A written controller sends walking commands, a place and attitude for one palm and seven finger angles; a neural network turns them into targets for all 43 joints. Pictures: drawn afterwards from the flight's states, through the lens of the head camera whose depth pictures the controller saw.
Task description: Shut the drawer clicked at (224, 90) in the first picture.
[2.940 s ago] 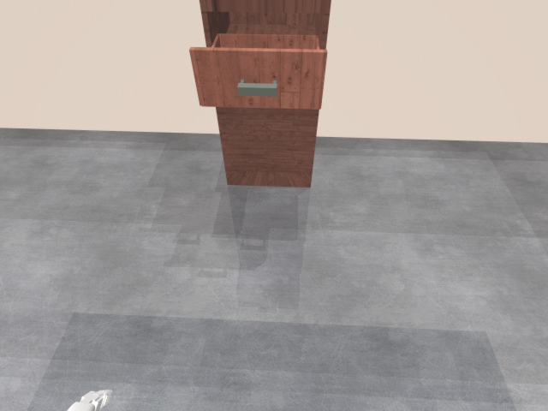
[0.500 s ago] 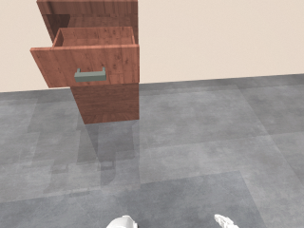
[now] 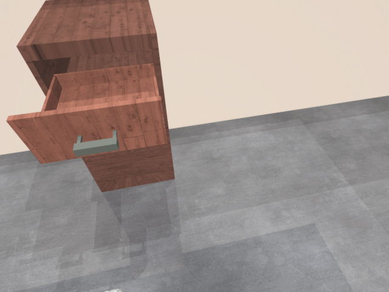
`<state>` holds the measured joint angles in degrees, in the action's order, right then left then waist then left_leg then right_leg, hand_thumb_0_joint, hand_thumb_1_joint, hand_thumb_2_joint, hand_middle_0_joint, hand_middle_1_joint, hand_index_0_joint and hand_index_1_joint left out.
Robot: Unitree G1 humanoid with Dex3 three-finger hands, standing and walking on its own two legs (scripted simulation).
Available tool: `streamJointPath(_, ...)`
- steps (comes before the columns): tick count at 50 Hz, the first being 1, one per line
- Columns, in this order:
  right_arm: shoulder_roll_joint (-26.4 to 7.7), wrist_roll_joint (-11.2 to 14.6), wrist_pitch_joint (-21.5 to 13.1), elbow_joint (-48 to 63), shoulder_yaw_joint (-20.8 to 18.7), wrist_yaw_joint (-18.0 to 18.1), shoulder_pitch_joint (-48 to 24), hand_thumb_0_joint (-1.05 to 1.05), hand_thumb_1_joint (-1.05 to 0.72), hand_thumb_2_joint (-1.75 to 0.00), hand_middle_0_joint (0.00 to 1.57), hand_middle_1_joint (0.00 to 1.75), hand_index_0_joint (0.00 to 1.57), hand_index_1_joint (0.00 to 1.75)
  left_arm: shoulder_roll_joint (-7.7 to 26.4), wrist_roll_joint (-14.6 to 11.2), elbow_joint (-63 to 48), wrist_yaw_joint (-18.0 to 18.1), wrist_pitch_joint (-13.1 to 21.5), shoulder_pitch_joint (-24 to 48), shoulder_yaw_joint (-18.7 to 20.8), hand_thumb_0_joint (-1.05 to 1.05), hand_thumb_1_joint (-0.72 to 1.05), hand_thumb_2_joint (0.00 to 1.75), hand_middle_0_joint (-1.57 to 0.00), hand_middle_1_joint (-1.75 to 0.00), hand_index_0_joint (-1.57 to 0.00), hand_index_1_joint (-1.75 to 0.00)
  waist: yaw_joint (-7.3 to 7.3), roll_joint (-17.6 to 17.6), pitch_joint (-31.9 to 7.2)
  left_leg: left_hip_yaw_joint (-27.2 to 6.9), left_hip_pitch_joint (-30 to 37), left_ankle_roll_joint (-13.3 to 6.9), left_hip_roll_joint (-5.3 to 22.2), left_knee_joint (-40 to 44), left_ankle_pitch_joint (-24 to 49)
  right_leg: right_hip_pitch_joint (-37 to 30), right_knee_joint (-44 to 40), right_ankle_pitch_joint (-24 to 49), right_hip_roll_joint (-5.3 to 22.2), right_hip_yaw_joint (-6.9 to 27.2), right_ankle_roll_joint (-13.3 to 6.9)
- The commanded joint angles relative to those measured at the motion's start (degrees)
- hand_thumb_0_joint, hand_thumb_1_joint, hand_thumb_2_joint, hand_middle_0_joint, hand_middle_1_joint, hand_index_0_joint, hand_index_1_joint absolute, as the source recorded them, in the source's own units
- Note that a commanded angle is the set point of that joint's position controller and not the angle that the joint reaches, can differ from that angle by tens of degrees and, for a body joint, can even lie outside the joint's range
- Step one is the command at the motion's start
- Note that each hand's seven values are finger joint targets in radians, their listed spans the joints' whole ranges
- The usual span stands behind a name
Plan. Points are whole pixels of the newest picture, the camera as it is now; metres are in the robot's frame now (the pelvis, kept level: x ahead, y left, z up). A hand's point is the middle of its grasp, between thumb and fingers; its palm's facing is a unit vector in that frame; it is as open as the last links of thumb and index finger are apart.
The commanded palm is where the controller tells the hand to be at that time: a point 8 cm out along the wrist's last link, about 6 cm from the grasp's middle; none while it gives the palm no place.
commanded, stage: turn to face it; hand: left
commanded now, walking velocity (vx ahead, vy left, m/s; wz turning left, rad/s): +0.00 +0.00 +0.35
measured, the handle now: (97, 141) +0.51 +0.29 -0.01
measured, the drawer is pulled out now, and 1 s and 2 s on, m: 0.30 0.30 0.30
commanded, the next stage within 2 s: take the last steps up to it in 0.20 s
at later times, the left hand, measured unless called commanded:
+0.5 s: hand out of the picture -0.03 +0.24 -0.17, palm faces +0.21 -0.96 -0.19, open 7.4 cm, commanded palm none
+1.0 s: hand out of the picture +0.10 +0.17 -0.16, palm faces +0.25 -0.95 -0.20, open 7.3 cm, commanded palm none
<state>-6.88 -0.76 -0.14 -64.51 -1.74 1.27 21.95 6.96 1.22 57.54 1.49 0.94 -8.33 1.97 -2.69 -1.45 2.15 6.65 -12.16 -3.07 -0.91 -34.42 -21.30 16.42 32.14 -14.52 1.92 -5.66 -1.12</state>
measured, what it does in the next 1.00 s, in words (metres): walks ahead: left foot, then right foot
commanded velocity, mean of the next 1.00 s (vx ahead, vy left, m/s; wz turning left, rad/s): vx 0.21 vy -0.04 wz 0.10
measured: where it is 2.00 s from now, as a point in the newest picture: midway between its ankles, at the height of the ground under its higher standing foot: outside the picture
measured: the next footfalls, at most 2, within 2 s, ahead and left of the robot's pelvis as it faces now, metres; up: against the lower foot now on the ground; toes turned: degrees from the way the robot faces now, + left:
left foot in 0.28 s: +0.03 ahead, +0.13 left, +0.00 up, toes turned +13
right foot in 0.86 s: +0.17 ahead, -0.09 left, +0.00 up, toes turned +4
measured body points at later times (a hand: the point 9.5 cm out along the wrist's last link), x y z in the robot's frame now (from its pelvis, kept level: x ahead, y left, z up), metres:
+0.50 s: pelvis +0.00 +0.05 +0.01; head +0.00 +0.08 +0.46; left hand -0.04 +0.30 -0.15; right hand +0.08 -0.18 -0.12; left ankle -0.01 +0.12 -0.73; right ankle +0.01 -0.09 -0.66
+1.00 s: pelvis +0.10 -0.01 +0.01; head +0.10 -0.02 +0.46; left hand +0.09 +0.22 -0.14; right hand +0.09 -0.24 -0.16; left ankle +0.04 +0.10 -0.66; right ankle +0.13 -0.09 -0.73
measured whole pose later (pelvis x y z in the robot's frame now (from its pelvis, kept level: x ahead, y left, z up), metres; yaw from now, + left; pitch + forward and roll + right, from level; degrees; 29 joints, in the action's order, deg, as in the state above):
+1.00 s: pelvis +0.10 -0.01 +0.01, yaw +11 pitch -2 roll +0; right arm -9.3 -1.8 0.4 -65.8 -3.7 0.0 21.8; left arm 7.8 1.1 60.7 0.7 3.4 -16.2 3.3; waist -0.7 -1.9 0.8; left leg 3.0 -22.0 -2.2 3.2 -59.2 -22.2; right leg 12.1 27.1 -13.7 -0.1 -7.3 -3.0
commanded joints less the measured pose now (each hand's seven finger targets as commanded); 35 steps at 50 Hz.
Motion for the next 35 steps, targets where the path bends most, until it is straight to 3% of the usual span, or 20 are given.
streamJointPath(1,-5.18,0.17,0.33,5.18,-1.52,0.16,-0.83,0.00,-0.90,-0.90,0.20,0.30,0.20,0.30,10.79,-0.21,-0.62,1.17,0.62,-9.63,2.38,0.00,0.90,0.90,-0.20,-0.30,-0.20,-0.30,4.09,15.01,-4.62,-5.50,-14.59,3.37,3.10,-22.84,-11.66,-13.07,-13.33,35.60,21.35,14.86,-10.84)
streamJointPath(2,-5.02,0.15,0.66,5.00,-1.73,-0.05,-0.96,0.00,-0.90,-0.90,0.20,0.30,0.20,0.30,10.00,-0.21,-1.58,1.24,0.42,-7.70,2.31,0.00,0.90,0.90,-0.20,-0.30,-0.20,-0.30,3.67,11.46,-3.78,-5.80,-14.81,3.84,3.27,-26.07,-9.29,-11.51,-13.91,31.58,19.71,12.34,-10.25)
streamJointPath(4,-4.07,0.20,1.08,5.24,-1.68,-0.49,-1.59,0.00,-0.90,-0.90,0.20,0.30,0.20,0.30,9.68,0.02,-2.72,1.48,0.07,-5.64,2.54,0.00,0.90,0.90,-0.20,-0.30,-0.20,-0.30,2.72,8.10,-2.25,-5.07,-14.46,4.11,4.18,-25.84,-7.46,-8.83,-13.91,27.25,17.92,7.61,-8.93)
streamJointPath(5,-3.31,0.14,1.40,5.47,-1.80,-0.64,-1.46,0.00,-0.90,-0.90,0.20,0.30,0.20,0.30,9.60,0.26,-3.05,1.47,0.04,-5.31,2.83,0.00,0.90,0.90,-0.20,-0.30,-0.20,-0.30,2.42,8.56,-2.11,-4.54,-13.40,4.38,4.13,-24.02,-7.04,-7.26,-13.98,25.03,17.33,5.61,-8.32)
streamJointPath(8,-2.30,0.08,1.64,6.65,-1.75,-0.97,-3.69,0.00,-0.90,-0.90,0.20,0.30,0.20,0.30,10.52,0.64,-3.13,1.36,-0.48,-5.84,3.23,0.00,0.90,0.90,-0.20,-0.30,-0.20,-0.30,3.47,8.84,-0.99,-2.29,-9.65,4.58,3.57,-15.14,-6.10,-4.49,-13.67,19.17,16.66,4.11,-7.67)
streamJointPath(9,-2.37,0.04,1.52,7.23,-1.59,-0.98,-3.72,0.00,-0.90,-0.90,0.20,0.30,0.20,0.30,11.15,0.64,-3.08,1.33,-0.65,-5.94,3.37,0.00,0.90,0.90,-0.20,-0.30,-0.20,-0.30,3.13,9.54,-1.02,-2.03,-8.44,4.55,3.56,-11.73,-5.04,-3.90,-12.60,17.79,16.60,4.04,-7.25)
streamJointPath(12,-3.69,-0.13,1.04,6.53,-1.54,-0.90,-1.21,0.00,-0.90,-0.90,0.20,0.30,0.20,0.30,11.32,-0.09,-2.61,0.91,-1.39,-5.37,3.45,0.00,0.90,0.90,-0.20,-0.30,-0.20,-0.30,1.71,9.73,-2.18,-0.86,1.13,4.60,2.68,4.03,6.83,-0.88,-6.29,10.15,13.82,0.73,-3.10)
streamJointPath(13,-6.38,-0.08,0.67,6.26,-2.02,-0.92,0.56,0.00,-0.90,-0.90,0.20,0.30,0.20,0.30,9.83,-0.33,-3.09,0.66,-1.83,-5.93,3.06,0.00,0.90,0.90,-0.20,-0.30,-0.20,-0.30,0.96,2.68,-3.14,-4.87,5.97,3.92,5.63,9.73,10.99,2.48,-0.12,3.57,11.39,-1.22,-0.68)
streamJointPath(14,-12.02,-0.65,0.21,7.31,-2.99,-0.66,1.32,0.00,-0.90,-0.90,0.20,0.30,0.20,0.30,6.68,-0.82,-4.46,0.29,-2.28,-6.47,2.58,0.00,0.90,0.90,-0.20,-0.30,-0.20,-0.30,0.70,-12.87,-3.18,-21.75,6.43,-1.24,17.85,15.43,22.37,10.06,9.33,-9.86,4.76,-4.40,3.41)
streamJointPath(15,-14.75,-0.92,0.42,7.96,-3.42,-0.18,0.82,0.00,-0.90,-0.90,0.20,0.30,0.20,0.30,6.49,-0.56,-5.69,0.38,-2.42,-3.46,2.11,0.00,0.90,0.90,-0.20,-0.30,-0.20,-0.30,-0.25,-15.20,-1.34,-28.55,2.78,-7.20,23.54,19.00,29.75,11.89,18.40,-20.30,2.08,-0.20,3.84)
streamJointPath(16,-14.10,-1.21,0.25,7.90,-3.00,0.22,-1.56,0.00,-0.90,-0.90,0.20,0.30,0.20,0.30,6.98,-0.36,-5.05,0.29,-2.41,-2.88,2.23,0.00,0.90,0.90,-0.20,-0.30,-0.20,-0.30,0.53,-9.93,-1.37,-25.88,0.62,-8.61,22.45,19.83,22.18,10.04,22.94,-18.58,3.16,3.39,2.83)
streamJointPath(17,-12.53,-1.18,-0.34,8.17,-2.55,0.63,-3.18,0.00,-0.90,-0.90,0.20,0.30,0.20,0.30,6.64,0.08,-3.90,0.03,-2.50,-3.18,2.33,0.00,0.90,0.90,-0.20,-0.30,-0.20,-0.30,1.08,-11.14,0.29,-24.54,-0.23,-7.45,19.43,21.61,14.71,11.88,25.65,-15.57,3.01,4.28,2.59)
streamJointPath(18,-11.43,-1.03,-0.68,8.48,-2.14,0.79,-3.98,0.00,-0.90,-0.90,0.20,0.30,0.20,0.30,7.09,0.42,-3.17,-0.49,-2.16,-4.42,2.21,0.00,0.90,0.90,-0.20,-0.30,-0.20,-0.30,1.55,-10.08,0.61,-23.88,2.04,-7.27,18.66,21.52,10.42,14.52,28.22,-13.10,2.85,4.35,2.26)
streamJointPath(21,-10.38,-0.63,-1.64,8.14,-1.69,0.76,-3.77,0.00,-0.90,-0.90,0.20,0.30,0.20,0.30,6.98,0.71,-0.06,-1.40,-1.47,-7.37,1.63,0.00,0.90,0.90,-0.20,-0.30,-0.20,-0.30,1.84,-5.01,1.14,-18.89,4.47,-6.17,15.17,23.43,6.17,15.61,28.64,-5.34,3.12,4.57,2.60)
streamJointPath(23,-10.15,-0.30,-2.04,7.53,-1.80,0.73,-2.22,0.00,-0.90,-0.90,0.20,0.30,0.20,0.30,6.96,0.67,0.64,-1.64,-1.21,-8.31,1.27,0.00,0.90,0.90,-0.20,-0.30,-0.20,-0.30,1.52,-3.65,0.68,-17.97,6.68,-6.78,14.93,24.16,5.23,15.79,26.12,-4.21,3.09,4.07,2.77)
streamJointPath(28,-10.04,-0.26,-2.54,5.57,-2.13,0.69,1.82,0.00,-0.90,-0.90,0.20,0.30,0.20,0.30,7.07,0.59,0.42,-1.82,-1.00,-6.62,1.23,0.00,0.90,0.90,-0.20,-0.30,-0.20,-0.30,0.36,-2.84,2.88,-19.93,9.51,-8.17,16.40,26.39,2.04,18.23,21.40,-3.51,3.73,4.38,2.91)
streamJointPath(35,-10.45,-0.90,-2.70,3.77,-2.84,0.53,2.65,0.00,-0.90,-0.90,0.20,0.30,0.20,0.30,5.27,0.29,-0.53,-2.17,-0.57,-3.47,1.51,0.00,0.90,0.90,-0.20,-0.30,-0.20,-0.30,0.11,-2.88,5.18,-20.26,5.39,-8.68,17.66,27.55,-3.75,14.59,11.48,-4.05,4.37,3.76,2.30)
